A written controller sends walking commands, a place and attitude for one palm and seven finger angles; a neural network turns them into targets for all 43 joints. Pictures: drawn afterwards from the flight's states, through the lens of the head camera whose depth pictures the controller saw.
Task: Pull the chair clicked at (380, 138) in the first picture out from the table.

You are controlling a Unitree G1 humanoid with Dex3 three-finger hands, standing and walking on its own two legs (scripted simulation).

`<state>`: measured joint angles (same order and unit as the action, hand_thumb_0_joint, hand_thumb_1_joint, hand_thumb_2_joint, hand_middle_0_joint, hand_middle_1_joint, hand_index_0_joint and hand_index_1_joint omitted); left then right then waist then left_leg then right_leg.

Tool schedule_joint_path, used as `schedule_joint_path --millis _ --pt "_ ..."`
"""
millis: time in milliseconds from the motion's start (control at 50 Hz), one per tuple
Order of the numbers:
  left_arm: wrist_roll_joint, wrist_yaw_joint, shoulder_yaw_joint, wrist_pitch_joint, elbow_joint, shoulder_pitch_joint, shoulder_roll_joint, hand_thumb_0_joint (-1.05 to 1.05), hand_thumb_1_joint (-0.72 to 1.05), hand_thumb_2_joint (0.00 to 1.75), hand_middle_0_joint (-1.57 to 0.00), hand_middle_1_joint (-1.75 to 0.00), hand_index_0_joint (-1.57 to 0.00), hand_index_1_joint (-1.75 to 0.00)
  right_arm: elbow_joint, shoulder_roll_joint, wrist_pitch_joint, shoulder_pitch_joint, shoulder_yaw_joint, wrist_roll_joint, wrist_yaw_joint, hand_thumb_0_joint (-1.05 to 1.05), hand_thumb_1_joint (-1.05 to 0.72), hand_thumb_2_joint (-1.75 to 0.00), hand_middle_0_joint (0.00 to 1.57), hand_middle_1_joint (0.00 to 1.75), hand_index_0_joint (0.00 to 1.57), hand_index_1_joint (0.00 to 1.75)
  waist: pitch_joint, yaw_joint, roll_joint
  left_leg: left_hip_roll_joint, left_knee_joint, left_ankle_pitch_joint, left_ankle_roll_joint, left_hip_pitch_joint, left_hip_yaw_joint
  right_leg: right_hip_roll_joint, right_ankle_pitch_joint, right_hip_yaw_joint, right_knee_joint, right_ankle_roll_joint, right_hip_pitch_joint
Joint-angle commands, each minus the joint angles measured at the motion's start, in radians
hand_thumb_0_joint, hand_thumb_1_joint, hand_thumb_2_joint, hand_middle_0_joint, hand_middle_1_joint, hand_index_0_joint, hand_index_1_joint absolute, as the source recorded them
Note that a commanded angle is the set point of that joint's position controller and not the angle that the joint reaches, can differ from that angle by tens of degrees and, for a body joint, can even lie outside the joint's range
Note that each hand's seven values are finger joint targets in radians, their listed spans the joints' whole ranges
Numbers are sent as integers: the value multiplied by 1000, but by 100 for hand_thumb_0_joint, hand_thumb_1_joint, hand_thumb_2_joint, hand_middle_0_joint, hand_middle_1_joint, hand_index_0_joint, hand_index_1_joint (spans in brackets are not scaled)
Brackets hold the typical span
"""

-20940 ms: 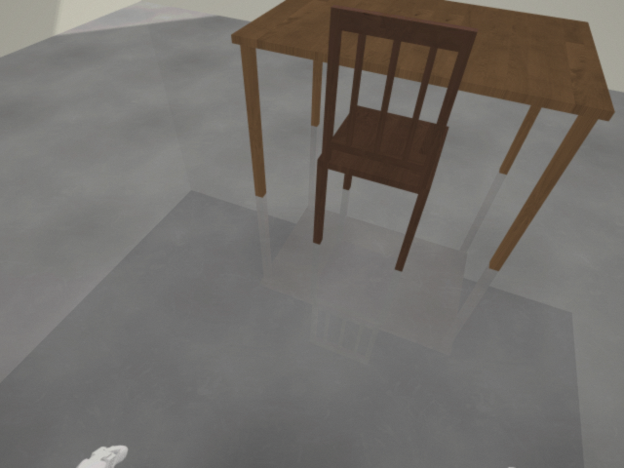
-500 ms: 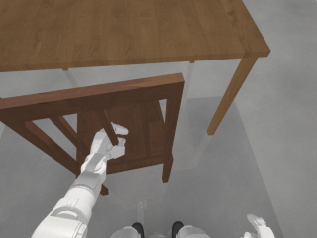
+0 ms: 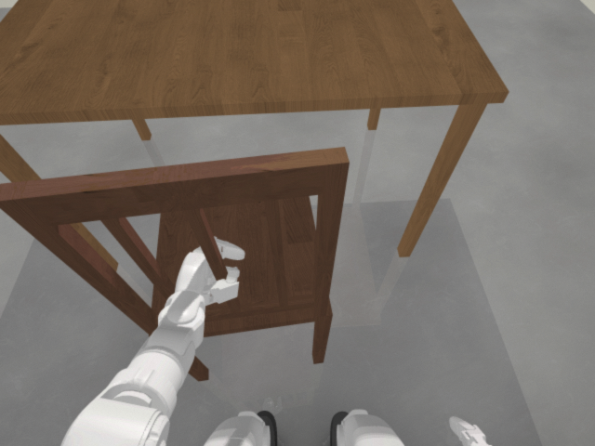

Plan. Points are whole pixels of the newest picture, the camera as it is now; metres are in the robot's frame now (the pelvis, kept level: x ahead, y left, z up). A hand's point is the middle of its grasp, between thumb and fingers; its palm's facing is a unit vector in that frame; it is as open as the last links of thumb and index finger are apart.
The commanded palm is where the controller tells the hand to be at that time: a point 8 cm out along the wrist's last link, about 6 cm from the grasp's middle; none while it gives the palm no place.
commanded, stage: step backward, pulling the chair out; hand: left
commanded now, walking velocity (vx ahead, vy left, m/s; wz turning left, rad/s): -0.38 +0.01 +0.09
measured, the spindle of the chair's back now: (218, 268) +0.37 +0.14 -0.05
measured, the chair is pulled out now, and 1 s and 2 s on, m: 0.22 0.31 0.45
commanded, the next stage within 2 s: none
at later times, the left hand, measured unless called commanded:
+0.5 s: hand (227, 296) +0.33 +0.12 -0.05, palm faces -0.09 -0.98 -0.18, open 5.1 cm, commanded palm +0.31 +0.17 -0.05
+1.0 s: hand (227, 346) +0.25 +0.11 -0.05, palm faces -0.03 -0.98 -0.18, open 5.1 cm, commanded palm +0.23 +0.16 -0.05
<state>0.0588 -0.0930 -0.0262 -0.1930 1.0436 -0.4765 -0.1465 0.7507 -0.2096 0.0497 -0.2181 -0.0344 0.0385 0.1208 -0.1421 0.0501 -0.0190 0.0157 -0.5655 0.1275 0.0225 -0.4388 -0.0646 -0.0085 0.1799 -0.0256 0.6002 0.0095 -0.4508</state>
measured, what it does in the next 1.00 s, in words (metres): walks backwards: left foot, then right foot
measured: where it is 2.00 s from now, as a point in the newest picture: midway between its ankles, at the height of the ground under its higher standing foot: outside the picture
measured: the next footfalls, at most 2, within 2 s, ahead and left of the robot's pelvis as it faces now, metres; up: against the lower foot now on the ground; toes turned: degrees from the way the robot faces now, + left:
left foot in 0.30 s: -0.05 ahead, +0.17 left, +0.00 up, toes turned +3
right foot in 0.66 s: +0.05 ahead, -0.10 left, +0.00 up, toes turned -1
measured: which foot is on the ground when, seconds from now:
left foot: down 0.00-0.06, up 0.08-0.28, down 0.30-0.70, up 0.72-0.96, down 0.98-1.00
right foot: down 0.00-0.54, up 0.56-0.64, down 0.66-1.00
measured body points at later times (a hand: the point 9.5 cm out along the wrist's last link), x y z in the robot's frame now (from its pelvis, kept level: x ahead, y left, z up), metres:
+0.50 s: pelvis -0.04 +0.02 +0.00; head +0.06 +0.02 +0.44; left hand +0.33 +0.17 -0.04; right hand +0.08 -0.23 -0.13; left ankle -0.09 +0.17 -0.72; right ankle +0.10 -0.11 -0.72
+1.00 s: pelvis -0.12 +0.00 +0.01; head -0.01 -0.02 +0.44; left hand +0.25 +0.16 -0.04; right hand +0.03 -0.29 -0.12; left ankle -0.15 +0.16 -0.73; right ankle +0.01 -0.10 -0.72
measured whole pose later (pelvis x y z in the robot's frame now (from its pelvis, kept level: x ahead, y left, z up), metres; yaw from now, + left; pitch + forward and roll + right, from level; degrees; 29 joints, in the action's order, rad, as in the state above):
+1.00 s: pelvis -0.12 +0.00 +0.01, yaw +7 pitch +3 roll +2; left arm 0.05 -0.10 -0.05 -0.10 0.94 -0.57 -0.12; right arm 0.70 -0.34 -0.04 -0.12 0.03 0.05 0.13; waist -0.20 0.10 -0.01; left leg 0.04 -0.48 0.25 -0.06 -0.27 -0.01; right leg -0.09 0.08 -0.09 0.51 0.01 -0.47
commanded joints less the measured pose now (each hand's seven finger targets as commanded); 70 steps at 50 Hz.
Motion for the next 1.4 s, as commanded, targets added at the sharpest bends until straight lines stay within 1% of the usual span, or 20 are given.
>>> schedule_joint_path --millis 0,40,100,200,280,320,360,420,520,580,640,680,760,920,980,1060,1120,1200,1240,1380 --pt "-41 -22 14 -77 -225 -351 -182 0 90 90 -50 -145 -50 -145 -110 -160 43 23 69 0 8 0 -90 -90 20 30 20 30 351 -25 -18 114 74 341 13 24 175 -143 292 185 -145 57 141" --pt "-47 -38 49 -76 -195 -309 -237 0 90 90 -50 -145 -50 -145 -83 -171 46 -23 85 8 8 0 -90 -90 20 30 20 30 370 -27 172 -30 -280 337 -55 181 76 -321 508 365 -401 141 -52" --pt "-56 -39 58 -50 -184 -316 -199 0 90 90 -50 -145 -50 -145 -78 -153 46 19 71 -2 -11 0 -90 -90 20 30 20 30 405 -48 189 -32 -572 397 -57 -9 171 -417 177 362 -352 210 142" --pt "-43 -43 56 -27 -217 -275 -170 0 90 90 -50 -145 -50 -145 -62 -158 41 -22 52 -1 -6 0 -90 -90 20 30 20 30 486 -19 140 -12 -41 320 -58 119 126 -314 -330 173 -172 110 349" --pt "-41 -24 -2 -7 -320 -331 -114 0 90 90 -50 -145 -50 -145 -104 -201 5 -34 88 -10 8 0 -90 -90 20 30 20 30 517 -17 -74 169 120 -429 -9 271 211 -133 -461 35 35 3 292" --pt "-51 -9 -26 -15 -377 -396 -76 0 90 90 -50 -145 -50 -145 -128 -174 -22 -55 93 4 -1 0 -90 -90 20 30 20 30 609 14 -2 149 -54 -692 -45 362 113 -120 -666 15 3 18 357" --pt "-58 3 -48 -24 -417 -421 -60 0 90 90 -50 -145 -50 -145 -149 -156 -42 -18 89 -12 -12 0 -90 -90 20 30 20 30 606 21 -56 115 -73 -500 -80 259 121 -199 -712 59 -1 63 404" --pt "-51 6 -4 -20 -376 -275 -94 0 90 90 -50 -145 -50 -145 -164 -171 -72 -23 96 -4 -14 0 -90 -90 20 30 20 30 600 6 64 76 -46 -107 -89 192 108 -235 -696 73 -53 90 422" --pt "-68 14 -31 -21 -462 -309 -62 0 90 90 -50 -145 -50 -145 -200 -157 -88 24 84 -37 -17 0 -90 -90 20 30 20 30 438 14 -266 251 143 -492 7 218 215 -47 -82 -16 217 -11 170" --pt "-67 -2 -7 -26 -404 -338 -72 0 90 90 -50 -145 -50 -145 -166 -144 -77 27 76 -41 -30 0 -90 -90 20 30 20 30 329 -17 -243 307 106 -556 63 228 234 -35 203 4 176 6 105" --pt "-70 -10 14 -52 -306 -388 -118 0 90 90 -50 -145 -50 -145 -101 -151 -60 -74 98 -19 -36 0 -90 -90 20 30 20 30 468 12 25 154 -191 -476 -46 245 94 -137 -640 81 -126 57 397" --pt "-57 2 33 -44 -196 -359 -151 0 90 90 -50 -145 -50 -145 -83 -141 -42 -34 91 -8 -25 0 -90 -90 20 30 20 30 466 -25 217 2 -419 407 -81 5 129 -368 -959 263 -159 181 478" --pt "-49 -8 56 -20 -206 -366 -168 0 90 90 -50 -145 -50 -145 -73 -136 -29 26 67 0 -15 0 -90 -90 20 30 20 30 512 -36 86 30 -333 415 -78 13 174 -390 -812 193 -124 159 480" --pt "-25 -11 -11 29 -307 -307 -123 0 90 90 -50 -145 -50 -145 -112 -168 -69 0 67 13 14 0 -90 -90 20 30 20 30 559 -3 161 44 140 47 -69 247 43 -281 -586 75 -132 44 452" --pt "-25 -8 -38 24 -348 -298 -81 0 90 90 -50 -145 -50 -145 -154 -203 -94 8 97 7 12 0 -90 -90 20 30 20 30 520 -9 -35 186 161 -319 -5 328 116 -113 -341 13 -75 -34 317" --pt "-54 -7 -37 -9 -444 -350 -84 0 90 90 -50 -145 -50 -145 -202 -167 -104 47 92 -15 4 0 -90 -90 20 30 20 30 467 -6 -227 206 203 -178 -4 158 85 -83 -174 1 39 -19 345" --pt "-57 -11 -24 -17 -409 -312 -91 0 90 90 -50 -145 -50 -145 -214 -158 -97 42 90 -12 -4 0 -90 -90 20 30 20 30 379 -32 -164 212 177 55 8 -5 66 -83 -48 20 55 -11 349" --pt "-55 -19 0 -37 -326 -349 -152 0 90 90 -50 -145 -50 -145 -150 -129 -57 -37 89 5 -3 0 -90 -90 20 30 20 30 406 -22 241 2 -137 396 -46 142 -27 -271 239 234 -364 45 112" --pt "-58 -26 41 -34 -235 -307 -197 0 90 90 -50 -145 -50 -145 -105 -151 -35 -63 98 10 -5 0 -90 -90 20 30 20 30 404 -46 338 -36 -399 432 -46 143 41 -330 369 301 -494 93 78" --pt "-57 -7 25 -50 -160 -321 -152 0 90 90 -50 -145 -50 -145 -60 -150 11 -103 45 -2 -2 0 -90 -90 20 30 20 30 438 -10 108 4 155 261 -29 281 4 -215 192 97 -285 -1 101"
